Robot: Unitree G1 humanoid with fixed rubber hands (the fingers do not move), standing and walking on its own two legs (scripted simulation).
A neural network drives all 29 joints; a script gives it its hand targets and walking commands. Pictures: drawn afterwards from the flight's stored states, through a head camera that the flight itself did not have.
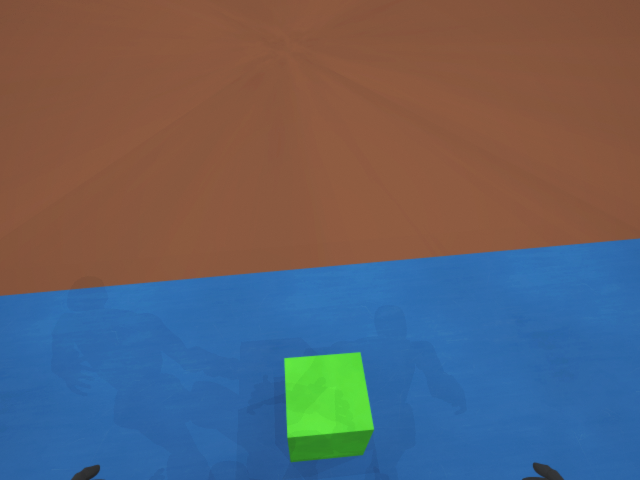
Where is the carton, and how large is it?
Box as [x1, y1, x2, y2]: [284, 352, 373, 461]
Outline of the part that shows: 360,352 284,358 287,438 290,461 358,455 363,453 373,430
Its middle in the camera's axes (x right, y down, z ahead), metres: +0.02 +0.47 +1.09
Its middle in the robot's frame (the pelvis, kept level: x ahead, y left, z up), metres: +0.42 -0.03 -0.66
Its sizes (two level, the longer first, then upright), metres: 0.210 0.200 0.250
